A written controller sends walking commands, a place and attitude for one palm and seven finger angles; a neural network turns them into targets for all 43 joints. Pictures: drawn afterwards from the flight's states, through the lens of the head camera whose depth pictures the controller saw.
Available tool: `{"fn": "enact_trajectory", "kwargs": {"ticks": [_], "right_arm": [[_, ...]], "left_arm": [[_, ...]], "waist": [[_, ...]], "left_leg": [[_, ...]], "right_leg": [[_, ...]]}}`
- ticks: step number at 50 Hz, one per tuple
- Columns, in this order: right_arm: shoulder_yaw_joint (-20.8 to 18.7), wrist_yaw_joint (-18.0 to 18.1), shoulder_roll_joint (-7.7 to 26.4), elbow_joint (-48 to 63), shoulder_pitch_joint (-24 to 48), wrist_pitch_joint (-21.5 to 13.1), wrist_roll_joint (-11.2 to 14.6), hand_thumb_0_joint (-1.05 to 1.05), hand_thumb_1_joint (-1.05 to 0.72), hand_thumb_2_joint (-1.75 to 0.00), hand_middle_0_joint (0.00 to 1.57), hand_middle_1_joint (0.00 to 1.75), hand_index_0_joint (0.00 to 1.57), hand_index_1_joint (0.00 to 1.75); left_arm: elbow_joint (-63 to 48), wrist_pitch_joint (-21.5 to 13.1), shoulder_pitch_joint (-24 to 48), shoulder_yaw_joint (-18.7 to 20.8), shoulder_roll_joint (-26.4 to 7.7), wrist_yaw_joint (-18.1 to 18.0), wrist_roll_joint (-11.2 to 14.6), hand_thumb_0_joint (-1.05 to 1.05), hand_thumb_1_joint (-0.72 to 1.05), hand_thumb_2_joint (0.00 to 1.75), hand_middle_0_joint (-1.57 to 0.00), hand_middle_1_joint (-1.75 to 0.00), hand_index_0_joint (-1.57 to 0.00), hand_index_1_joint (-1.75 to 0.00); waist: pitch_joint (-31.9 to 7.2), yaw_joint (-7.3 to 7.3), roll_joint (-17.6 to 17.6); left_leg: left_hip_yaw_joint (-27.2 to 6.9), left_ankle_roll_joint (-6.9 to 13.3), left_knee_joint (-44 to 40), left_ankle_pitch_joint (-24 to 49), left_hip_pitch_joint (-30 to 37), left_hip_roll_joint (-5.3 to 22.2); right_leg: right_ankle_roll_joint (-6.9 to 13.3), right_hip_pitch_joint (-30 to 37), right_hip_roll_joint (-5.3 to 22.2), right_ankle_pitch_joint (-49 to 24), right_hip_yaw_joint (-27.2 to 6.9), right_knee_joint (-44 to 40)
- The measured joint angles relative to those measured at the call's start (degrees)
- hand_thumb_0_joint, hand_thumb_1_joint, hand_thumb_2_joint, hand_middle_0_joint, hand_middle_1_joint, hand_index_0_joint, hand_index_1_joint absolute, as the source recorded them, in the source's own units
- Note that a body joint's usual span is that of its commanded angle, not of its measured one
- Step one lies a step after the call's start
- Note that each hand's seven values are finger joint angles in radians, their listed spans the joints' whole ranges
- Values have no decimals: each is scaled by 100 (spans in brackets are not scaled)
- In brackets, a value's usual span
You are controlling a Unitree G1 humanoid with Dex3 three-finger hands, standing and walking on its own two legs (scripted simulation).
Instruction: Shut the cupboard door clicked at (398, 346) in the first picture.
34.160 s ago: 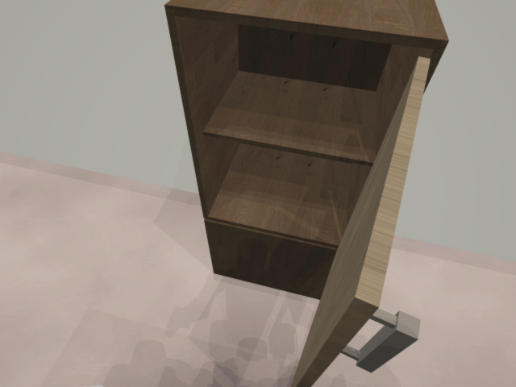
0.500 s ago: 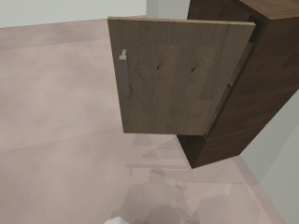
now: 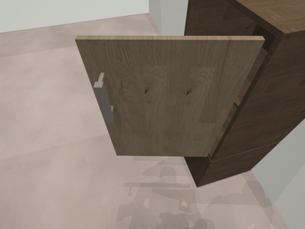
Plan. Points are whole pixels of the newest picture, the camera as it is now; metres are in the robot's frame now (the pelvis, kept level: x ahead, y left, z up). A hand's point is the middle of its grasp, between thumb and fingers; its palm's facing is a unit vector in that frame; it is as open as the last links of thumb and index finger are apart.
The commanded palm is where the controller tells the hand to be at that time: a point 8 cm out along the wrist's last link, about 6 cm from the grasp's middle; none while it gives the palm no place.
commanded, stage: come to a stop and stand still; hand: left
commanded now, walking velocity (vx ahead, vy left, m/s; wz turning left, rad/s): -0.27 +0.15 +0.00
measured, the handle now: (106, 99) +0.44 +0.15 +0.08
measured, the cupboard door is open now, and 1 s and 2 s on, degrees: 72 72 72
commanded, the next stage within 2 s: look again from close up in 0.94 s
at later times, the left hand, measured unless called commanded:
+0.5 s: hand out of the picture +0.00 +0.24 -0.17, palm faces +0.04 -0.98 -0.21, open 7.4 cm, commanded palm none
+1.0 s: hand out of the picture -0.04 +0.17 -0.17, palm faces +0.01 -0.99 -0.14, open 7.3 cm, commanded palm none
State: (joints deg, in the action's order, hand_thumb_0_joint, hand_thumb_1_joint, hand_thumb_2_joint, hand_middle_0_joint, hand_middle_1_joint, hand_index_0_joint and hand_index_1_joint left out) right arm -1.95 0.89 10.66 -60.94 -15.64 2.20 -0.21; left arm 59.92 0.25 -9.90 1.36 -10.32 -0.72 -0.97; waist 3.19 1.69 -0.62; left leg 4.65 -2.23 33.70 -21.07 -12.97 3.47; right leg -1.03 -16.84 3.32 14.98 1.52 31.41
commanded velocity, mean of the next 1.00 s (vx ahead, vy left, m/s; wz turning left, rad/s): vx -0.01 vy -0.03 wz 0.00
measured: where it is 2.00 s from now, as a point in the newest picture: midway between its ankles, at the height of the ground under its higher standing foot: outside the picture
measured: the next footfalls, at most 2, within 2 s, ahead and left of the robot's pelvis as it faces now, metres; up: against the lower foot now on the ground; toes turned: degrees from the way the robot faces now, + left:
left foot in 0.22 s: +0.03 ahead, +0.14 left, +0.00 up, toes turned +4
right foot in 0.54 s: -0.02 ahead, -0.09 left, +0.00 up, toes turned -1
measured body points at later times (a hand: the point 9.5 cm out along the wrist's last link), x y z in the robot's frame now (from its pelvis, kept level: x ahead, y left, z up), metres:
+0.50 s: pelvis -0.03 +0.04 +0.01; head +0.00 +0.05 +0.45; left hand +0.00 +0.29 -0.16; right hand +0.05 -0.19 -0.14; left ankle -0.01 +0.14 -0.73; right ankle -0.06 -0.09 -0.72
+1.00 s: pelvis -0.03 +0.01 +0.01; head -0.01 +0.02 +0.46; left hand -0.04 +0.22 -0.16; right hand -0.10 -0.20 -0.15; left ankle -0.01 +0.14 -0.73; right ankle -0.06 -0.09 -0.73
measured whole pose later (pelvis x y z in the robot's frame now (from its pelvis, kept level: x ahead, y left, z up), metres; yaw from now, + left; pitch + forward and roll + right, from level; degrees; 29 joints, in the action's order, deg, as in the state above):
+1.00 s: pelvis -0.03 +0.01 +0.01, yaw +0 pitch -1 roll +0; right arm 0.1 1.7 6.7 -68.0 -20.6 0.8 -0.5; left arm 65.9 0.4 -16.3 0.1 -7.3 -1.5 0.0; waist 2.8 1.4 1.3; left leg 3.7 -0.7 21.5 -9.6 -10.5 2.2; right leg 1.3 -5.7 -1.1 14.1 0.6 21.2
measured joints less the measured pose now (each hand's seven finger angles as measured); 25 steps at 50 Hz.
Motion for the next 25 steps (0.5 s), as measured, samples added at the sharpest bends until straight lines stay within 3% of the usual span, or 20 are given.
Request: {"fn": "enact_trajectory", "kwargs": {"ticks": [3,6,8,10,11,14,16,18,22,25], "right_arm": [[-67,27,89,93,166,89,21,1,-91,-89,20,30,20,30],[-124,29,182,233,377,150,30,1,-91,-89,20,30,20,30],[-142,12,208,350,504,134,29,1,-91,-89,20,30,20,30],[-130,-13,231,478,571,60,18,1,-91,-89,20,30,20,30],[-119,-29,281,559,548,1,-6,1,-91,-89,20,30,20,30],[-38,12,107,603,655,-46,-99,1,-91,-89,20,30,20,30],[47,63,-14,631,667,-74,-122,1,-91,-89,20,30,20,30],[118,91,-102,624,679,-93,-123,1,-90,-89,20,30,20,30],[165,82,-217,540,676,-105,-117,1,-90,-89,20,30,21,30],[127,81,-235,438,626,-107,-90,0,-91,-89,20,30,21,30]], "left_arm": [[-114,23,170,32,96,-64,-32,1,91,90,-20,-30,-20,-30],[-253,81,258,96,103,-101,-62,1,91,90,-20,-30,-21,-30],[-307,129,256,134,37,-105,-77,1,91,90,-21,-30,-21,-30],[-332,184,193,165,-53,-107,-53,1,91,90,-21,-30,-21,-30],[-356,223,132,170,-73,-104,-27,1,91,90,-21,-30,-21,-30],[-330,371,66,226,-295,-123,-7,1,91,90,-20,-30,-21,-30],[-277,413,15,255,-389,-100,-4,1,91,90,-20,-30,-20,-30],[-224,393,-57,255,-424,-62,11,1,91,90,-20,-30,-20,-30],[-111,372,-244,194,-368,-3,29,1,91,90,-20,-30,-20,-30],[-34,339,-361,131,-261,28,24,1,91,90,-20,-30,-20,-30]], "waist": [[141,-91,58],[251,-176,144],[265,-203,224],[227,-200,261],[154,-185,159],[169,-215,380],[157,-235,433],[148,-258,418],[80,-260,297],[21,-226,186]], "left_leg": [[-164,-24,1135,-761,-410,-255],[-242,-45,1659,-909,-723,-442],[-231,-49,1280,-638,-713,-457],[-200,-32,272,228,-448,-374],[-262,82,-130,684,-343,-244],[-163,389,121,394,-401,-283],[-144,431,-44,418,-321,-272],[-135,418,-284,574,-221,-256],[-97,426,-601,777,-100,-220],[-67,397,-636,824,-107,-211]], "right_leg": [[2,69,107,-70,16,-124],[-59,128,216,-187,36,-287],[-132,106,263,-220,36,-298],[-225,12,255,-147,33,-109],[-216,-91,170,-24,90,92],[-94,-483,-20,1118,-254,1329],[-63,-645,-210,1185,-367,2036],[-65,-620,-312,1106,-350,2229],[-49,-199,-345,1089,-185,1549],[8,283,-318,735,-80,565]]}}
